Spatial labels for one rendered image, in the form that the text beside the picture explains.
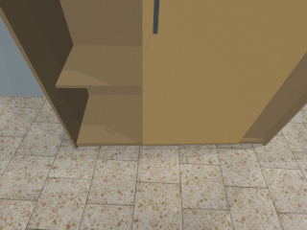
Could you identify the wardrobe door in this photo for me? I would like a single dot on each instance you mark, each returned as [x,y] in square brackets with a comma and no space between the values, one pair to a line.
[214,65]
[288,93]

